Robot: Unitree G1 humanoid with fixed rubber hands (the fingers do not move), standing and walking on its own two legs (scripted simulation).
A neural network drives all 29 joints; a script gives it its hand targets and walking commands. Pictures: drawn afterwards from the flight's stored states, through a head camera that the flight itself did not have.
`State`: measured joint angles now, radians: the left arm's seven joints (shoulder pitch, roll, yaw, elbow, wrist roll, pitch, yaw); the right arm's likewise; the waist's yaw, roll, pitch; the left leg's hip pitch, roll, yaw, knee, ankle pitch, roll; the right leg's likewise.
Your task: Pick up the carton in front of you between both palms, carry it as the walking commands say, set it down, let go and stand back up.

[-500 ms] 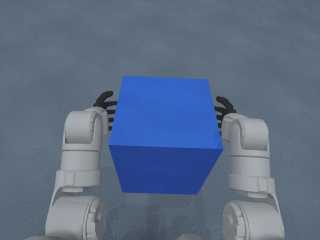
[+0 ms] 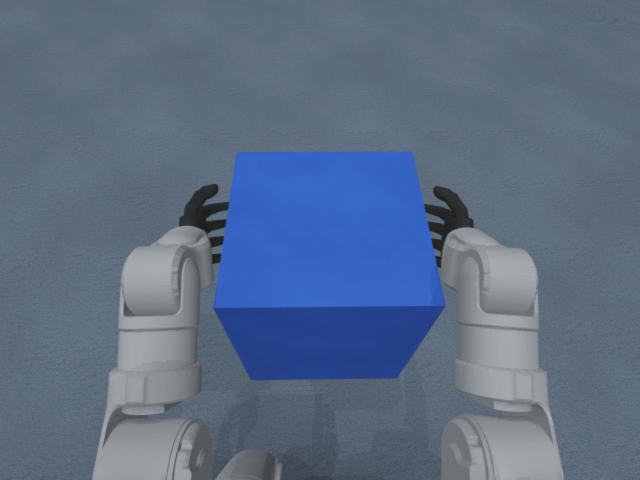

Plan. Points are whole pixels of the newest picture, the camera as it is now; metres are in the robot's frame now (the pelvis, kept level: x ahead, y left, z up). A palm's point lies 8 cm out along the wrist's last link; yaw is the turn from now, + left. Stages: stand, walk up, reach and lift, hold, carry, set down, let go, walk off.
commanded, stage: carry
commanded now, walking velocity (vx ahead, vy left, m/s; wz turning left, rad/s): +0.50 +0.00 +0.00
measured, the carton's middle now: (324, 276) +0.36 +0.02 +0.02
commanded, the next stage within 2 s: none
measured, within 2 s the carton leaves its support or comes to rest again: neither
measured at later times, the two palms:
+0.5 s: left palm (240, 116) +0.61 +0.18 +0.07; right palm (431, 142) +0.57 -0.12 +0.08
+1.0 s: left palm (287, 21) +0.89 +0.14 +0.09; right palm (438, 33) +0.90 -0.16 +0.08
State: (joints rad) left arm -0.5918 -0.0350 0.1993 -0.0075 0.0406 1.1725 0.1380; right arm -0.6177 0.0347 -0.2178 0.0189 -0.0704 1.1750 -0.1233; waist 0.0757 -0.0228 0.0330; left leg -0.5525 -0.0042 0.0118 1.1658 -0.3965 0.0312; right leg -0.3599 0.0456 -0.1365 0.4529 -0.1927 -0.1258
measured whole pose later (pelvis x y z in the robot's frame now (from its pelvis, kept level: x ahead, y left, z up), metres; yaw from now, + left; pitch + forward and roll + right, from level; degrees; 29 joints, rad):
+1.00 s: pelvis +0.63 -0.01 +0.01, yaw +0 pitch +4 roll +1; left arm -0.14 -0.13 0.10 -0.28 0.11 1.20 0.08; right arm -0.16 0.13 -0.11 -0.28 -0.13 1.21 -0.09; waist 0.02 0.02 -0.10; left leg -0.54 0.09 0.08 1.03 -0.29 0.00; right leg -0.28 -0.04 -0.22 0.37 -0.17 -0.06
